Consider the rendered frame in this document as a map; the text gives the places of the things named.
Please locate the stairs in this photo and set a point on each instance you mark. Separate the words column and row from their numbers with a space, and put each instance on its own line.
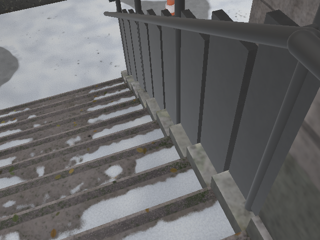
column 91, row 164

